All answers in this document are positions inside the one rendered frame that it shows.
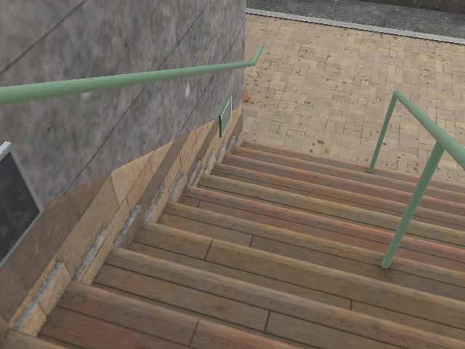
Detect stairs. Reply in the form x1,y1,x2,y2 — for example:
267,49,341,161
0,140,465,349

